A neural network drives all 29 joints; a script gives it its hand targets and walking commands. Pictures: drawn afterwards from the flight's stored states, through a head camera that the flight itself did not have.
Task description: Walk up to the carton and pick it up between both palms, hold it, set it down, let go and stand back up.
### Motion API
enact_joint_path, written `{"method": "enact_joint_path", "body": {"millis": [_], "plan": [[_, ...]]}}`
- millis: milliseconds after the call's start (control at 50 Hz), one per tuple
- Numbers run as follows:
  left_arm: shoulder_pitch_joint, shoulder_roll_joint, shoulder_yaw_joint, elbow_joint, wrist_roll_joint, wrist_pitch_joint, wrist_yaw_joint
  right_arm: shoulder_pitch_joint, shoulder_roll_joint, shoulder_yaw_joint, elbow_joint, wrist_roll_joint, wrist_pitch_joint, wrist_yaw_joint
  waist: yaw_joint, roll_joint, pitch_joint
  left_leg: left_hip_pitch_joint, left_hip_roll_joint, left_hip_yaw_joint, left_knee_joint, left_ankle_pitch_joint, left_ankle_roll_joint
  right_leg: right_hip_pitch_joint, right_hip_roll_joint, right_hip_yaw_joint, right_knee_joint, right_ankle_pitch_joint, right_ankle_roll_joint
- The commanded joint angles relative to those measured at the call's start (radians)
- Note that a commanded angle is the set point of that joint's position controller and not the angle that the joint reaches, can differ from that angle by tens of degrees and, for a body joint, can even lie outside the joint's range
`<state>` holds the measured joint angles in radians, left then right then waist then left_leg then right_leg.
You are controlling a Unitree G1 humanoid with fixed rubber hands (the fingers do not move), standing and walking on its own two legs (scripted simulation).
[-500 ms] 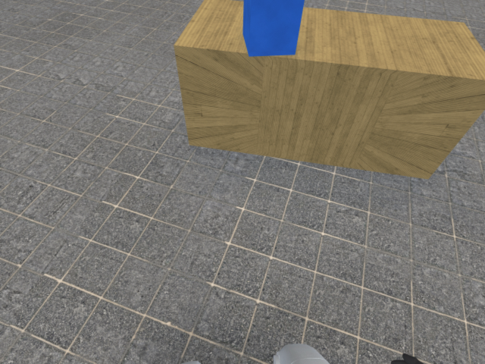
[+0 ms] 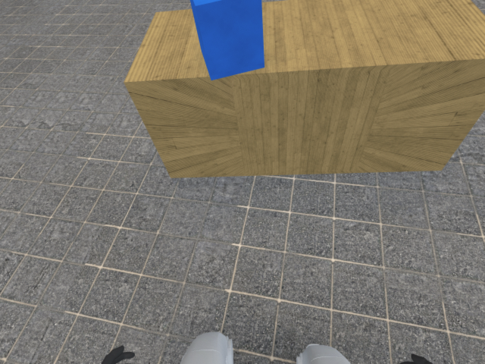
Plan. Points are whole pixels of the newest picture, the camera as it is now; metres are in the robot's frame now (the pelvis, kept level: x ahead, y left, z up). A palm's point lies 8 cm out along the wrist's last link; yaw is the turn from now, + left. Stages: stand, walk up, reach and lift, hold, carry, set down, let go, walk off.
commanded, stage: walk up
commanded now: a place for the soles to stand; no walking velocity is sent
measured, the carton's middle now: (226, 25) +1.13 +0.10 -0.03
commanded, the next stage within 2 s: none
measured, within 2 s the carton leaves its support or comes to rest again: neither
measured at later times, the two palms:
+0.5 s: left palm (117, 242) +0.35 +0.31 -0.08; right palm (398, 310) +0.21 -0.22 -0.08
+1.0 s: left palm (117, 210) +0.43 +0.33 -0.09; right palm (350, 169) +0.52 -0.21 -0.09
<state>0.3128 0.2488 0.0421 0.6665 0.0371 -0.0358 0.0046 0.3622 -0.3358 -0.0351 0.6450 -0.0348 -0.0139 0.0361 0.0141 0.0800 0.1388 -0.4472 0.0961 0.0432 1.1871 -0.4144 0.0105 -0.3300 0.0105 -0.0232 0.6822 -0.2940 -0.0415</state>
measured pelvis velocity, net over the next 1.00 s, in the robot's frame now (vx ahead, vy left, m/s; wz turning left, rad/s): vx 0.41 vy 0.05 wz -0.06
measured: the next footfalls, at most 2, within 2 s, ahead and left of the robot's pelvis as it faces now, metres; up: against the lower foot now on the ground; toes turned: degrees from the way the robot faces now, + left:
left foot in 0.22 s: +0.26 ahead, +0.18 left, +0.00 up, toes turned +5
right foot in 0.62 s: +0.41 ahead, -0.08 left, +0.00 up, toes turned -7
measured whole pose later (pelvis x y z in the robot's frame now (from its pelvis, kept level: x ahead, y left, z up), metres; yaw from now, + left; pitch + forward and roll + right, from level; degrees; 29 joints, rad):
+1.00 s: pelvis +0.41 +0.05 +0.01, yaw -3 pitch -2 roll +0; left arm 0.45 0.29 0.04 0.70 0.04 -0.05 0.00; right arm 0.30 -0.30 -0.04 0.63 -0.04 -0.02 0.05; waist 0.07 0.04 0.08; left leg -0.48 0.09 0.04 0.72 -0.25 0.00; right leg -0.17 -0.04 -0.05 0.59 -0.38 0.01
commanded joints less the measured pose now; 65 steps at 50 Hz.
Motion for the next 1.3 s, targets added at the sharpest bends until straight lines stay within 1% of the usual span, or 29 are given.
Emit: {"method": "enact_joint_path", "body": {"millis": [0, 120, 180, 200, 220, 240, 260, 300, 360, 440, 500, 580, 600, 620, 640, 660, 700, 760, 840, 920, 960, 1000, 1020, 1040, 1060, 1080, 1100, 1180, 1280], "plan": [[0.049, 0.176, 0.045, -0.041, 0.009, -0.041, -0.001, 0.08, -0.048, -0.024, -0.071, -0.002, -0.014, 0.009, 0.008, -0.227, -0.094, -0.11, 0.051, -0.034, -0.18, 0.026, -0.026, 0.08, -0.241, 0.324, -0.364, 0.094, -0.225], [0.085, 0.216, 0.054, -0.025, 0.001, -0.041, -0.014, -0.021, -0.015, -0.032, -0.111, -0.007, -0.038, 0.016, 0.018, -0.21, -0.084, 0.056, 0.0, 0.041, -0.489, 0.218, 0.0, 0.017, -0.204, 0.218, -0.308, 0.057, -0.175], [0.075, 0.173, 0.029, -0.035, 0.002, -0.028, -0.023, 0.157, -0.069, -0.066, -0.077, -0.014, -0.056, -0.004, -0.082, -0.084, -0.112, 0.391, -0.051, 0.048, -0.573, 0.23, 0.034, -0.165, -0.152, 0.153, -0.076, -0.055, -0.101], [0.11, 0.106, 0.007, -0.054, 0.007, -0.027, -0.028, 0.256, -0.134, -0.083, -0.061, -0.026, -0.063, -0.018, -0.129, 0.087, -0.175, 0.528, 0.072, -0.151, -0.661, 0.024, 0.086, -0.261, -0.067, 0.063, 0.22, -0.073, -0.049], [0.166, 0.055, -0.008, -0.096, 0.003, -0.022, -0.033, 0.284, -0.227, -0.095, -0.075, -0.032, -0.065, -0.027, -0.127, 0.255, -0.205, 0.557, 0.349, -0.601, -0.872, -0.247, 0.192, -0.391, 0.037, -0.003, 0.522, -0.3, 0.022], [0.13, 0.149, 0.023, -0.101, 0.014, 0.004, -0.023, 0.251, -0.243, -0.101, -0.062, -0.007, -0.047, -0.039, -0.124, 0.12, -0.162, 0.478, 0.422, -0.775, -0.991, -0.452, 0.287, -0.431, 0.003, 0.068, 0.618, -0.31, 0.026], [0.085, 0.181, 0.032, -0.107, 0.018, 0.014, -0.023, 0.194, -0.205, -0.087, -0.07, 0.005, -0.043, -0.046, -0.103, 0.037, -0.077, 0.414, 0.398, -0.709, -0.988, -0.441, 0.275, -0.467, -0.029, 0.1, 0.671, -0.219, 0.029], [0.086, 0.157, 0.031, -0.092, 0.006, 0.011, -0.03, 0.117, -0.157, -0.067, -0.066, -0.003, -0.046, -0.048, -0.074, 0.031, -0.028, 0.321, 0.31, -0.457, -0.94, -0.214, 0.24, -0.44, -0.074, 0.099, 0.616, -0.126, 0.036], [0.113, 0.124, 0.032, -0.078, 0.001, 0.01, -0.047, 0.065, -0.111, -0.043, -0.036, -0.008, -0.06, -0.04, -0.037, 0.06, -0.045, 0.194, 0.229, -0.256, -0.947, -0.034, 0.213, -0.283, -0.088, 0.084, 0.439, -0.084, 0.053], [0.012, 0.077, 0.021, -0.105, -0.007, 0.003, -0.061, 0.097, -0.119, -0.044, -0.001, -0.006, -0.067, -0.039, -0.064, 0.07, -0.04, 0.24, 0.201, -0.142, -0.917, 0.131, 0.228, -0.235, -0.095, 0.03, 0.139, -0.019, 0.052], [-0.033, 0.073, 0.028, -0.12, -0.003, -0.006, -0.062, 0.117, -0.145, -0.05, 0.006, -0.004, -0.059, -0.031, -0.072, 0.063, -0.062, 0.199, 0.198, -0.104, -0.903, 0.09, 0.218, -0.104, -0.065, -0.022, 0.013, 0.065, 0.033], [0.079, 0.114, 0.058, -0.101, 0.004, -0.02, -0.043, 0.105, -0.133, -0.035, 0.004, -0.005, -0.034, -0.02, 0.011, -0.033, -0.062, 0.023, 0.168, -0.045, -0.749, -0.059, 0.156, 0.18, -0.014, -0.031, -0.069, 0.084, -0.006], [0.151, 0.147, 0.069, -0.086, 0.006, -0.025, -0.032, 0.126, -0.099, -0.022, 0.0, -0.006, -0.027, -0.018, 0.046, -0.116, -0.083, -0.044, 0.129, 0.01, -0.588, -0.03, 0.12, 0.289, -0.028, 0.027, -0.093, 0.001, -0.029], [0.236, 0.226, 0.086, -0.079, 0.019, -0.031, -0.015, 0.157, -0.021, 0.009, -0.03, -0.004, -0.025, -0.011, 0.093, -0.329, -0.145, -0.157, 0.025, 0.119, -0.237, -0.048, 0.051, 0.384, -0.236, 0.361, -0.235, -0.257, -0.1], [0.259, 0.298, 0.103, -0.087, 0.016, -0.021, 0.004, 0.165, -0.059, -0.004, -0.061, -0.01, -0.008, -0.011, 0.089, -0.343, -0.116, -0.276, -0.071, 0.053, -0.037, -0.204, 0.002, 0.338, -0.421, 0.788, -0.448, -0.481, -0.196], [0.243, 0.278, 0.097, -0.07, -0.002, -0.01, 0.016, 0.11, -0.131, -0.029, -0.063, -0.027, 0.013, -0.017, 0.084, -0.195, -0.047, -0.274, -0.02, -0.037, 0.04, -0.149, 0.003, 0.252, -0.436, 0.795, -0.477, -0.526, -0.214], [0.156, 0.24, 0.069, -0.085, -0.004, -0.013, 0.02, 0.102, -0.102, -0.03, -0.06, -0.01, 0.014, -0.013, 0.05, -0.182, 0.014, -0.288, 0.0, -0.065, 0.074, -0.032, -0.009, 0.193, -0.362, 0.561, -0.432, -0.221, -0.187], [0.061, 0.192, 0.046, -0.083, -0.001, -0.023, 0.009, 0.147, -0.079, -0.033, -0.037, -0.003, 0.004, -0.002, -0.003, -0.238, -0.023, -0.138, 0.02, -0.071, -0.046, 0.022, -0.026, 0.062, -0.274, 0.342, -0.427, -0.081, -0.181], [0.093, 0.189, 0.04, -0.049, 0.006, -0.039, 0.004, 0.06, -0.04, -0.025, -0.059, -0.003, -0.002, 0.01, 0.02, -0.256, -0.031, -0.147, 0.026, -0.038, -0.256, 0.069, -0.037, 0.112, -0.265, 0.257, -0.388, 0.105, -0.21], [0.121, 0.222, 0.046, -0.035, 0.002, -0.036, -0.002, -0.017, -0.006, -0.024, -0.084, -0.003, -0.021, 0.017, 0.034, -0.244, -0.067, -0.011, -0.013, 0.021, -0.472, 0.176, -0.01, 0.108, -0.24, 0.167, -0.326, 0.173, -0.18], [0.115, 0.229, 0.043, -0.036, -0.001, -0.029, -0.007, 0.001, -0.014, -0.039, -0.086, -0.006, -0.03, 0.013, 0.008, -0.213, -0.076, 0.137, -0.041, 0.044, -0.544, 0.229, 0.009, 0.027, -0.239, 0.139, -0.28, 0.108, -0.158], [0.106, 0.199, 0.024, -0.046, 0.002, -0.019, -0.014, 0.129, -0.057, -0.066, -0.064, -0.009, -0.043, -0.002, -0.063, -0.123, -0.102, 0.37, -0.084, 0.039, -0.593, 0.236, 0.034, -0.106, -0.205, 0.094, -0.111, 0.02, -0.108], [0.14, 0.142, 0.002, -0.056, 0.005, -0.017, -0.019, 0.217, -0.109, -0.082, -0.048, -0.017, -0.05, -0.014, -0.104, 0.016, -0.157, 0.492, -0.01, -0.09, -0.647, 0.118, 0.073, -0.175, -0.141, 0.029, 0.12, 0.011, -0.064], [0.192, 0.063, -0.023, -0.094, 0.0, -0.016, -0.026, 0.273, -0.199, -0.095, -0.057, -0.027, -0.054, -0.026, -0.124, 0.24, -0.221, 0.558, 0.26, -0.495, -0.798, -0.121, 0.176, -0.299, -0.018, -0.062, 0.451, -0.211, 0.009], [0.166, 0.145, 0.008, -0.108, 0.005, 0.008, -0.017, 0.249, -0.244, -0.11, -0.062, -0.005, -0.036, -0.039, -0.126, 0.168, -0.194, 0.499, 0.385, -0.76, -0.946, -0.299, 0.298, -0.379, -0.006, 0.011, 0.571, -0.328, 0.024], [0.102, 0.195, 0.024, -0.115, 0.014, 0.025, -0.014, 0.203, -0.201, -0.097, -0.063, 0.011, -0.028, -0.047, -0.12, 0.047, -0.105, 0.418, 0.368, -0.714, -0.956, -0.35, 0.299, -0.415, -0.053, 0.068, 0.644, -0.255, 0.024], [0.088, 0.186, 0.026, -0.118, 0.008, 0.026, -0.017, 0.162, -0.169, -0.083, -0.067, 0.011, -0.027, -0.051, -0.104, 0.018, -0.046, 0.369, 0.324, -0.588, -0.929, -0.228, 0.274, -0.432, -0.062, 0.074, 0.664, -0.188, 0.027], [0.144, 0.135, 0.024, -0.092, -0.001, 0.015, -0.035, 0.062, -0.11, -0.051, -0.05, -0.007, -0.044, -0.041, -0.044, 0.054, -0.06, 0.201, 0.202, -0.304, -0.905, 0.056, 0.228, -0.257, -0.102, 0.055, 0.434, -0.114, 0.053], [0.033, 0.082, 0.012, -0.117, -0.005, 0.012, -0.045, 0.083, -0.115, -0.049, -0.025, -0.005, -0.048, -0.042, -0.064, 0.077, -0.057, 0.193, 0.173, -0.196, -0.861, 0.294, 0.234, -0.151, -0.099, -0.005, 0.091, -0.024, 0.055]]}}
